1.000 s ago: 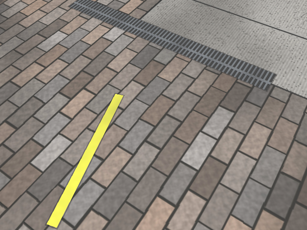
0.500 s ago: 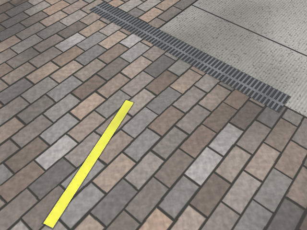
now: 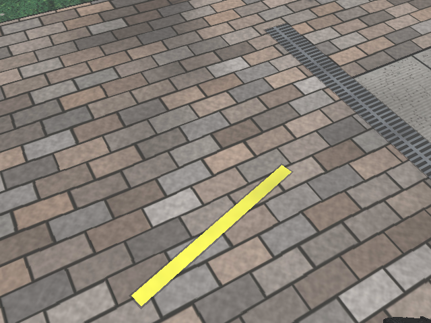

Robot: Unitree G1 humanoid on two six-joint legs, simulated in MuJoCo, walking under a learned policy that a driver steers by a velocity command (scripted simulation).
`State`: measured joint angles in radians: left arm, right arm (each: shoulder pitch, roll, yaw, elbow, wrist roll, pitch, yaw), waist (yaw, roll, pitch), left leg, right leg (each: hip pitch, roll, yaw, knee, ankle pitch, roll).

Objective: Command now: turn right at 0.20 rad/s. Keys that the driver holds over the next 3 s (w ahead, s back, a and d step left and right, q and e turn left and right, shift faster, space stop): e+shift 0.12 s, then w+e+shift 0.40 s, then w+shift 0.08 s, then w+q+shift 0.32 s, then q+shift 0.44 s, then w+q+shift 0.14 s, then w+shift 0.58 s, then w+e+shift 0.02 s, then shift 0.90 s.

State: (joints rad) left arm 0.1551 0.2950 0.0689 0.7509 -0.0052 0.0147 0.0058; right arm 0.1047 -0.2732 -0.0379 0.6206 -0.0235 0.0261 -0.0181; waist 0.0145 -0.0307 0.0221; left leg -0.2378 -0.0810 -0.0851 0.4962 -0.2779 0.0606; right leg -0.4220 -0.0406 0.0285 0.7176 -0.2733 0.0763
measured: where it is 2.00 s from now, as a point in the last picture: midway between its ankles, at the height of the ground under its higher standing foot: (309, 191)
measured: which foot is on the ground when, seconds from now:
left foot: down 0.00-0.10, up 0.12-0.32, down 0.34-0.78, up 0.80-1.00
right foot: up 0.00-0.04, down 0.06-0.34, up 0.36-0.76, down 0.78-1.00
